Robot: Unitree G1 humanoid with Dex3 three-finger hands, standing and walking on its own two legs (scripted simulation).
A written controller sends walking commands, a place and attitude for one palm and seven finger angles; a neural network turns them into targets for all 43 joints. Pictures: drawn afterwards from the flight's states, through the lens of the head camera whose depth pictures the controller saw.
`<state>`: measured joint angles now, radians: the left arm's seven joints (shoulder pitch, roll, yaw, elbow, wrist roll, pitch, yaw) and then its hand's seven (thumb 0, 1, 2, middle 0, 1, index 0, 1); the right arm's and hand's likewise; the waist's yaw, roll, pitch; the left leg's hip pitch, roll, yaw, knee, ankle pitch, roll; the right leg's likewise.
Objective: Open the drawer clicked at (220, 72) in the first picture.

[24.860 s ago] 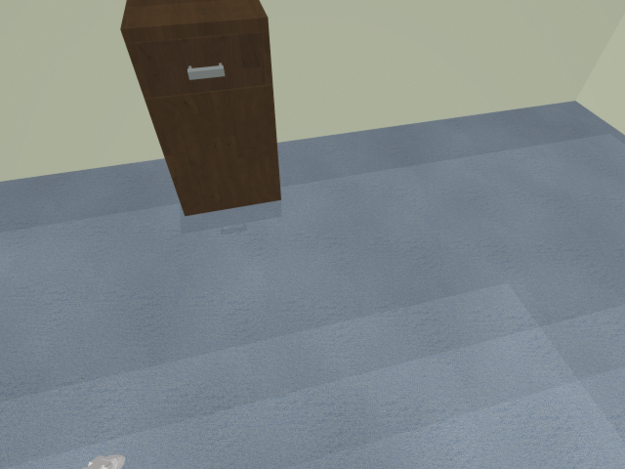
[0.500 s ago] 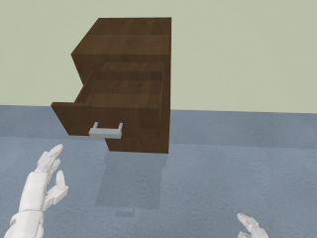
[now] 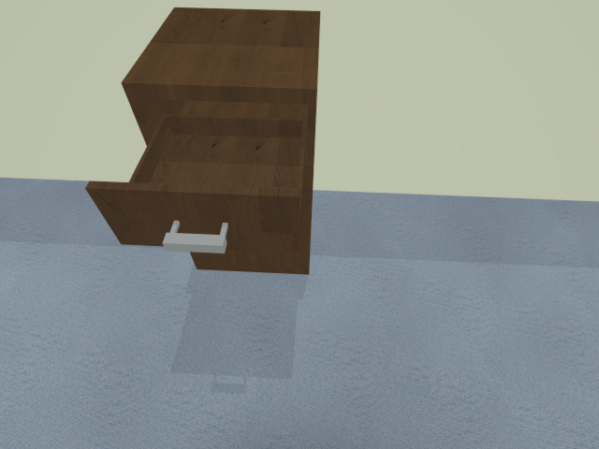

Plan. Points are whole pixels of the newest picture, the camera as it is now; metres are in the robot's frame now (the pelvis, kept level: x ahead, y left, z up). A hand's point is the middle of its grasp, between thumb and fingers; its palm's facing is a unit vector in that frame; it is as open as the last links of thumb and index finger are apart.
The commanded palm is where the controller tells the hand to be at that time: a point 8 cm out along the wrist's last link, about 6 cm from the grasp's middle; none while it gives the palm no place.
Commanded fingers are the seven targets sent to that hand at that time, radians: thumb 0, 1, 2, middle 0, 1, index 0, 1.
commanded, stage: let the arm hang, fingers relaxed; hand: left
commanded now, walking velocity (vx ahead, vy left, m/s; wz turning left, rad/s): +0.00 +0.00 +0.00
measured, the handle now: (197, 234) +0.50 +0.25 -0.10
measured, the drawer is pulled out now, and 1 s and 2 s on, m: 0.30 0.30 0.30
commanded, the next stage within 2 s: look to check the result in 0.50 s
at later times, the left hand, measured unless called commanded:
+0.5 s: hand out of the picture -0.01 +0.16 -0.18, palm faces +0.06 -0.98 -0.18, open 7.3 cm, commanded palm none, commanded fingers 0.00 0.90 0.90 -0.20 -0.30 -0.20 -0.30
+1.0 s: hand out of the picture +0.00 +0.15 -0.18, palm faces +0.06 -0.98 -0.17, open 7.4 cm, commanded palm none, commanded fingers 0.00 0.90 0.90 -0.20 -0.30 -0.20 -0.30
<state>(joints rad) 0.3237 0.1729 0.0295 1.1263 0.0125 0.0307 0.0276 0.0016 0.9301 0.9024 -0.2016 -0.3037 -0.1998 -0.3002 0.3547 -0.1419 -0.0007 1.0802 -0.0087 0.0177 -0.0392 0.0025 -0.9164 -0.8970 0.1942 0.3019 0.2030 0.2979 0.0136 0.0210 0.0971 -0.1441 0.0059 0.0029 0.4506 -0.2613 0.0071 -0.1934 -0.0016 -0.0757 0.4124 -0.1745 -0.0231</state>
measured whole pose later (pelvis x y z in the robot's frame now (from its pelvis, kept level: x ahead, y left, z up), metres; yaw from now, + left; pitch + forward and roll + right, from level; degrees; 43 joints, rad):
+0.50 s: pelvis +0.00 +0.00 +0.00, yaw -1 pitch -3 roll +0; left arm 0.29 0.11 0.03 1.13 0.02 0.01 0.04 0.01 0.92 0.90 -0.20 -0.30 -0.20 -0.30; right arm 0.36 -0.09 -0.01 1.11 -0.01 0.00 -0.04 0.00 -0.91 -0.90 0.19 0.30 0.20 0.30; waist 0.00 0.02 0.06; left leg -0.14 0.01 0.02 0.45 -0.26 0.00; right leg -0.21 0.00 -0.06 0.43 -0.18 -0.03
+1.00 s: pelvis +0.01 -0.01 +0.00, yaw -1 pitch -2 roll +0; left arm 0.28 0.10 0.03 1.14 0.01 0.01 0.04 0.01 0.91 0.90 -0.20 -0.30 -0.20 -0.30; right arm 0.34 -0.09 -0.01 1.11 -0.01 0.00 -0.05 0.00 -0.91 -0.90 0.19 0.30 0.20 0.30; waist 0.00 0.02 0.08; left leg -0.14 0.02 0.01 0.44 -0.27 -0.01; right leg -0.20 0.01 -0.07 0.43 -0.19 -0.04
